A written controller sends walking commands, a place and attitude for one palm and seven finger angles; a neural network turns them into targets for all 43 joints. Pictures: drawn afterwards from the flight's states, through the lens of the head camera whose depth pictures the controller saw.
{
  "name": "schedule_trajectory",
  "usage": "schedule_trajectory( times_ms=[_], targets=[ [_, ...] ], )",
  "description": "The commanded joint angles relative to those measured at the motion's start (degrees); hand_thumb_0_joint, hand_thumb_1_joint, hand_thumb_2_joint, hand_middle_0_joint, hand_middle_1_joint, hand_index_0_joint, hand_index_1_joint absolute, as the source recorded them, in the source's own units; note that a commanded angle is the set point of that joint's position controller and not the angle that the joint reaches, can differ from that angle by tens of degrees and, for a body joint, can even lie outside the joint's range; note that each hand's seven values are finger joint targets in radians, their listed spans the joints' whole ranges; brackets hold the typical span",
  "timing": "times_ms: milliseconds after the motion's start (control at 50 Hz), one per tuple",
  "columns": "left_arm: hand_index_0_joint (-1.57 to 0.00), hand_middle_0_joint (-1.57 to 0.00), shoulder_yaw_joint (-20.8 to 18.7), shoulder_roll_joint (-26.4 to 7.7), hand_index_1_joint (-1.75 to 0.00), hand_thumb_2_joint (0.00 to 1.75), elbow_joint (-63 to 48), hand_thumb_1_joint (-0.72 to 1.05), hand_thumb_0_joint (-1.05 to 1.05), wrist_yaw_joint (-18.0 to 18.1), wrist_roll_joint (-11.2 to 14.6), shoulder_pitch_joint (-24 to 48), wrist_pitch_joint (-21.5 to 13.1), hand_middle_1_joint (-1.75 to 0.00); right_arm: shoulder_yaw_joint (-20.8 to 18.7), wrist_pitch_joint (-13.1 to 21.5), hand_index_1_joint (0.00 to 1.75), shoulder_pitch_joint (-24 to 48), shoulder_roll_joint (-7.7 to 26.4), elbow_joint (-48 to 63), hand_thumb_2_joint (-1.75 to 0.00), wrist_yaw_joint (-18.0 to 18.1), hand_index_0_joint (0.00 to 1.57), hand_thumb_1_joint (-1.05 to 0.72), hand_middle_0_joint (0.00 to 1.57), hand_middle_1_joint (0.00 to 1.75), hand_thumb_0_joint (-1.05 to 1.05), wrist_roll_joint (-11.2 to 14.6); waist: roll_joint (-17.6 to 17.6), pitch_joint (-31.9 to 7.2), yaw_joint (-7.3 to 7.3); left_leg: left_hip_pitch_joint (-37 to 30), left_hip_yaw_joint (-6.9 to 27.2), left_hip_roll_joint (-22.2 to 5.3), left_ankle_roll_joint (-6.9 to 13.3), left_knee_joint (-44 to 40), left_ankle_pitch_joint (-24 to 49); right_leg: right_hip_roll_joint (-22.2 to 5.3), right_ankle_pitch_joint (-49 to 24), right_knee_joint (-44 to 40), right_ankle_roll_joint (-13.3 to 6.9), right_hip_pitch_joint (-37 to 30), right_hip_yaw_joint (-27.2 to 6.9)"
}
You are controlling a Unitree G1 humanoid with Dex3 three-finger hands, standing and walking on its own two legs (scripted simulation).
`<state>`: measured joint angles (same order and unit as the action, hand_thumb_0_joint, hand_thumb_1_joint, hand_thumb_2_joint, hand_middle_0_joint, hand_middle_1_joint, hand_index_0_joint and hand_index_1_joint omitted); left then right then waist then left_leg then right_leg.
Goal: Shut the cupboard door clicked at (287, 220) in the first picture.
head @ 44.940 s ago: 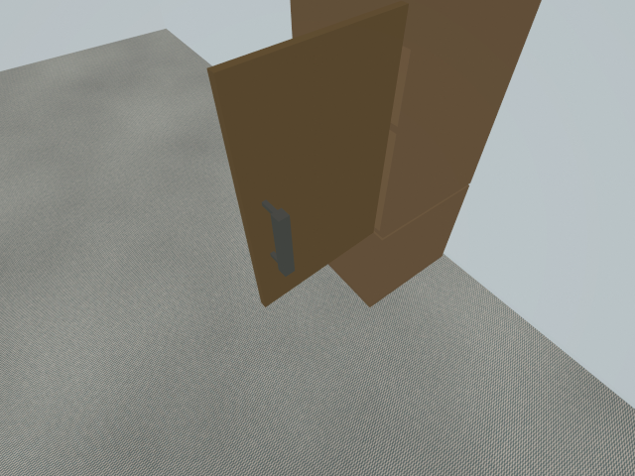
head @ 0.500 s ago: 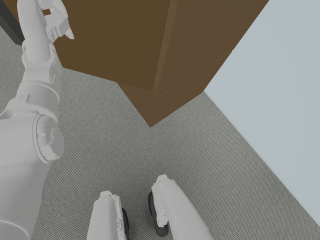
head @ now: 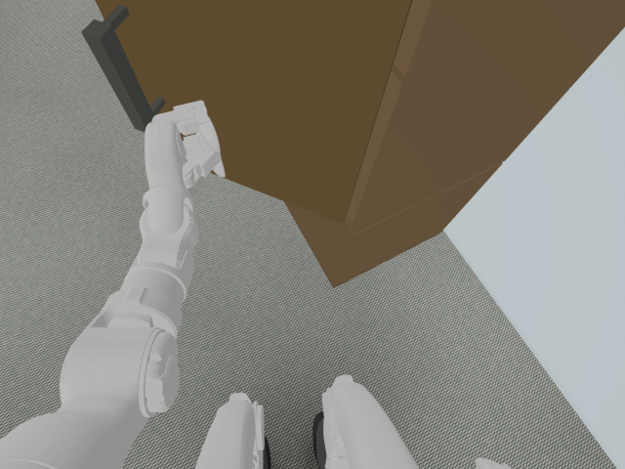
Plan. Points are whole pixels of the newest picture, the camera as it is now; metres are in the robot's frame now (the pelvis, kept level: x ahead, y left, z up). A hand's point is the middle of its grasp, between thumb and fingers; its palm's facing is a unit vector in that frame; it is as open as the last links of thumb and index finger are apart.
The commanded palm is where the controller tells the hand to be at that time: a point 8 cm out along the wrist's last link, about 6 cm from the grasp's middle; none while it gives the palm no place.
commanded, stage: draw the hand back to the body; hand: left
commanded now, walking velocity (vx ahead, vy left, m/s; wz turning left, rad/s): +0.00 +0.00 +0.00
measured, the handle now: (133, 74) +0.65 +0.20 +0.03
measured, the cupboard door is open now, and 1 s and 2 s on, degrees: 40 40 40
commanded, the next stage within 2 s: step back with the hand held close in 1.68 s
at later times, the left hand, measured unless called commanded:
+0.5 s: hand (123, 180) +0.40 +0.15 +0.13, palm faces +0.07 -1.00 -0.05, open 3.1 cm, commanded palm +0.36 +0.20 +0.13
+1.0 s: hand out of the picture +0.29 +0.25 +0.22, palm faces +0.26 -0.93 -0.27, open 3.9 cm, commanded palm +0.24 +0.29 +0.24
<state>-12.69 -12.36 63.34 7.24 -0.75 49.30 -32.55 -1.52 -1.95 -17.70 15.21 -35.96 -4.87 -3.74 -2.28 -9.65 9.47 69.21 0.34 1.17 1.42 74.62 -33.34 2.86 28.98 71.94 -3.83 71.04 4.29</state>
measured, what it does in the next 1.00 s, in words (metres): rises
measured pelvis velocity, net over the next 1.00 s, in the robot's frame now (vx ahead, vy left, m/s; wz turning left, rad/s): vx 0.04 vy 0.03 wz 0.03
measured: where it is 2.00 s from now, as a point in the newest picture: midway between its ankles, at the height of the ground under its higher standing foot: outside the picture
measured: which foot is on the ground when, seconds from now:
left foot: down 0.00-1.00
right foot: down 0.00-1.00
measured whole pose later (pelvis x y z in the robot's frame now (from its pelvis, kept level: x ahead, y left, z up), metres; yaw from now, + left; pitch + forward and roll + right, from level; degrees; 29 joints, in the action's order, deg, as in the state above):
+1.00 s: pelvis +0.04 +0.03 +0.12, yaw +2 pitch -1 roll -1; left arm -5.7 -16.9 -4.8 4.7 4.0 -11.0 -2.7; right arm 4.0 -0.6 -9.9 11.6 -30.4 4.8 2.5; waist -3.4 -1.8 -2.6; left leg 10.7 0.7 3.8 3.8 30.6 -18.7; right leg 1.0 15.9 29.2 -0.7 12.2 1.8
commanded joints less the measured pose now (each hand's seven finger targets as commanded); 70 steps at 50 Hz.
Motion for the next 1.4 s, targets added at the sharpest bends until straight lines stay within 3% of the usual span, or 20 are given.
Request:
schedule_trajectory(
  times_ms=[0, 80, 140, 180, 240, 300, 420, 480, 580, 600, 640, 660, 720, 900, 960, 1060, 1120, 1280, 1320, 1380],
  targets=[
    [-1.30, -1.30, 0.13, -7.99, -1.50, 0.90, -10.19, 0.90, 0.00, 1.49, -0.43, 28.86, -4.31, -1.50, -2.75, -0.08, 0.30, -11.01, 7.77, 1.14, -0.90, 1.17, 0.20, -0.90, 0.20, 0.30, 0.00, 0.18, -1.67, -28.93, 3.94, -13.90, 1.86, -0.07, 0.45, -6.17, 19.42, -1.36, -22.65, -8.83, 3.17, -22.05, -5.57],
    [-1.30, -1.30, -1.87, -9.93, -1.50, 0.90, -5.85, 0.90, 0.00, 1.37, -0.35, 27.16, -3.82, -1.50, -2.28, -0.30, 0.30, -10.17, 7.75, 1.25, -0.90, 1.49, 0.20, -0.90, 0.20, 0.30, 0.00, 0.07, -0.22, -28.51, 3.31, -11.16, 1.53, 0.18, 0.55, -6.06, 18.80, -1.46, -23.26, -8.58, 3.09, -23.78, -6.03],
    [-1.30, -1.30, -5.35, -13.63, -1.50, 0.90, -13.93, 0.90, 0.00, -0.36, 1.25, 17.67, -3.70, -1.50, -2.21, -0.76, 0.30, -8.98, 7.70, 5.07, -0.90, 1.53, 0.20, -0.90, 0.20, 0.30, 0.00, 0.87, -3.70, -38.38, -2.50, -17.22, 0.71, 0.44, 0.03, -8.91, 24.04, -1.47, -29.18, -8.58, 2.46, -32.39, -6.53],
    [-1.30, -1.30, -4.47, -12.92, -1.50, 0.90, -21.34, 0.90, 0.00, -1.94, 2.82, 11.24, -2.66, -1.50, -2.23, -1.05, 0.30, -8.04, 7.15, 6.85, -0.90, 1.54, 0.20, -0.90, 0.20, 0.30, 0.00, 1.87, -3.77, -40.81, -4.40, -21.30, 0.19, 0.28, -0.15, -11.24, 27.54, -1.45, -33.12, -10.40, 2.53, -37.31, -6.59],
    [-1.30, -1.30, -1.74, -9.52, -1.50, 0.90, -29.24, 0.90, 0.00, -4.11, 5.58, 1.69, 0.99, -1.50, -2.08, -0.98, 0.30, -7.57, 6.41, 9.02, -0.90, 2.13, 0.20, -0.90, 0.20, 0.30, 0.00, 3.42, 2.93, -36.57, -4.58, -20.97, -0.79, 0.30, 0.56, -15.20, 26.02, -1.35, -35.29, -15.11, 3.17, -44.92, -7.17],
    [-1.30, -1.30, -0.68, -8.55, -1.50, 0.90, -35.24, 0.90, 0.00, -5.69, 8.17, -2.58, 4.25, -1.50, -1.94, -0.57, 0.30, -6.44, 6.31, 9.57, -0.90, 3.72, 0.20, -0.90, 0.20, 0.30, 0.00, 4.78, 9.30, -27.47, -3.74, -19.12, -1.76, 0.46, 1.06, -18.71, 19.74, -2.32, -30.59, -21.53, 4.47, -48.29, -9.00],
    [-1.30, -1.30, 4.46, -5.78, -1.50, 0.90, -39.29, 0.90, 0.00, -8.41, 9.07, -5.72, 3.77, -1.50, -1.14, 1.89, 0.30, -2.34, 6.02, 8.32, -0.90, 6.14, 0.20, -0.90, 0.20, 0.30, 0.00, 5.49, 4.53, -13.05, -3.44, -26.36, -0.99, 0.20, 1.09, -24.42, 12.21, -2.73, -13.44, -28.35, 3.64, -41.41, -8.08],
    [-1.30, -1.30, 4.63, -6.62, -1.50, 0.90, -40.07, 0.90, 0.00, -10.52, 9.43, -12.20, 4.89, -1.50, -0.78, 2.75, 0.30, -0.75, 5.98, 8.87, -0.90, 6.54, 0.20, -0.90, 0.20, 0.30, 0.00, 5.85, -0.24, -12.38, -5.35, -31.08, -0.68, 0.25, 0.83, -27.20, 13.39, -2.70, -14.08, -29.19, 2.88, -42.40, -6.87],
    [-1.16, -1.16, 1.13, -9.62, -1.35, 0.90, -49.69, 0.90, 0.00, -12.69, 12.91, -24.32, 9.30, -1.35, -0.05, 3.49, 0.30, 3.43, 5.72, 12.47, -0.90, 6.87, 0.20, -0.90, 0.20, 0.30, 0.00, 6.95, -0.17, -13.05, -9.18, -35.88, -0.36, 0.14, 0.68, -31.78, 18.73, -2.72, -19.92, -30.35, 2.40, -49.90, -5.70],
    [-1.13, -1.13, 4.03, -13.72, -1.32, 0.90, -53.45, 0.90, 0.00, -8.87, 6.77, -27.18, 12.64, -1.32, -0.40, 1.16, 0.30, 6.31, 4.00, 13.62, -0.90, 7.82, 0.20, -0.90, 0.20, 0.30, 0.00, 7.43, 1.98, -15.96, -9.81, -39.30, -0.53, 0.04, 0.57, -34.79, 19.37, -4.49, -19.01, -33.06, 2.85, -55.21, -8.79],
    [-1.08, -1.08, 3.59, -12.77, -1.26, 0.90, -60.99, 0.90, 0.00, -5.80, 6.91, -29.97, 16.42, -1.26, -0.01, 0.43, 0.30, 7.94, 3.59, 15.61, -0.90, 9.28, 0.20, -0.90, 0.20, 0.30, 0.00, 7.49, 3.70, -12.27, -9.50, -40.43, 0.00, -0.23, 0.79, -36.90, 20.69, -4.59, -20.51, -35.13, 3.15, -56.99, -7.91],
    [-1.05, -1.05, 4.34, -12.54, -1.23, 0.90, -63.51, 0.90, 0.00, -4.92, 6.34, -31.77, 17.74, -1.23, 0.34, 0.36, 0.30, 9.24, 3.61, 15.64, -0.90, 9.69, 0.20, -0.90, 0.20, 0.30, 0.00, 7.53, 0.24, -9.90, -9.59, -42.39, -0.04, -0.53, 0.81, -38.33, 21.25, -4.45, -21.01, -35.83, 2.89, -56.67, -7.39],
    [-0.97, -0.97, 4.79, -12.47, -1.14, 0.90, -68.67, 0.90, 0.00, -2.85, 5.62, -34.63, 20.93, -1.14, 0.95, 0.74, 0.30, 10.30, 3.42, 15.19, -0.90, 10.74, 0.20, -0.90, 0.20, 0.30, 0.00, 7.28, 1.27, -5.22, -9.06, -47.36, 1.06, -1.29, 0.89, -41.67, 23.46, -3.78, -22.03, -38.48, 2.54, -56.95, -5.51],
    [-0.72, -0.72, 3.88, -11.16, -0.87, 0.90, -78.60, 0.90, 0.00, -1.93, 5.00, -48.67, 26.62, -0.87, 2.47, 3.50, 0.30, 11.46, 3.23, 13.53, -0.90, 10.78, 0.20, -0.90, 0.20, 0.30, 0.00, 6.27, -0.05, 1.40, -9.96, -59.03, 3.48, -2.60, -0.53, -49.42, 32.98, -3.41, -25.69, -44.95, 2.08, -61.66, -2.76],
    [-0.64, -0.64, 1.30, -13.03, -0.78, 0.90, -85.28, 0.90, 0.00, -1.71, 4.88, -51.49, 26.87, -0.78, 2.73, 4.59, 0.30, 12.23, 3.10, 13.45, -0.90, 10.24, 0.20, -0.90, 0.20, 0.30, 0.00, 5.91, -3.25, 1.30, -10.65, -61.35, 4.02, -2.98, -1.47, -51.16, 36.39, -3.55, -26.33, -46.48, 1.89, -64.02, -2.57],
    [-0.50, -0.50, -5.23, -16.54, -0.63, 0.90, -91.48, 0.90, 0.00, -1.03, 5.01, -58.77, 27.31, -0.63, 2.70, 5.82, 0.30, 12.94, 2.67, 12.81, -0.90, 9.54, 0.20, -0.90, 0.20, 0.30, 0.00, 5.16, -1.90, 1.63, -11.81, -62.19, 3.98, -3.28, -2.38, -52.49, 41.30, -3.51, -28.79, -47.95, 1.93, -67.55, -2.30],
    [-0.42, -0.42, -7.55, -17.20, -0.54, 0.90, -94.79, 0.90, 0.00, -0.72, 4.87, -61.83, 27.19, -0.54, 2.57, 6.62, 0.30, 13.35, 2.58, 12.15, -0.90, 9.17, 0.20, -0.90, 0.20, 0.30, 0.00, 4.97, -4.52, 3.00, -12.15, -62.38, 4.31, -3.52, -2.91, -53.29, 41.23, -3.40, -27.64, -48.63, 2.03, -67.66, -2.22],
    [-0.20, -0.20, -15.71, -20.78, -0.30, 0.90, -99.81, 0.90, 0.00, -0.16, 5.41, -70.83, 26.04, -0.30, 1.40, 8.47, 0.30, 13.84, 3.02, 11.22, -0.90, 8.62, 0.20, -0.90, 0.20, 0.30, 0.00, 5.27, -2.40, 5.45, -13.13, -60.46, 3.83, -3.48, -3.05, -54.46, 36.79, -3.14, -25.41, -49.56, 2.06, -68.49, -2.12],
    [-0.20, -0.20, -12.53, -16.94, -0.30, 0.90, -95.58, 0.90, 0.00, -0.37, 5.18, -71.56, 26.28, -0.30, 1.34, 8.61, 0.30, 13.21, 3.30, 10.25, -0.90, 8.58, 0.20, -0.90, 0.20, 0.30, 0.00, 5.11, -0.91, 8.85, -12.40, -59.59, 4.00, -3.44, -2.93, -55.13, 34.19, -3.18, -23.40, -49.89, 2.21, -66.11, -1.89],
    [-0.20, -0.20, -11.22, -16.35, -0.30, 0.90, -94.80, 0.90, 0.00, -0.30, 4.90, -68.43, 26.09, -0.30, 0.73, 8.81, 0.30, 13.14, 4.18, 9.82, -0.90, 8.78, 0.20, -0.90, 0.20, 0.30, 0.00, 5.21, -0.57, 10.20, -11.75, -59.62, 3.60, -3.19, -1.99, -55.63, 28.42, -3.47, -20.26, -50.54, 2.40, -64.43, -2.34]
  ],
)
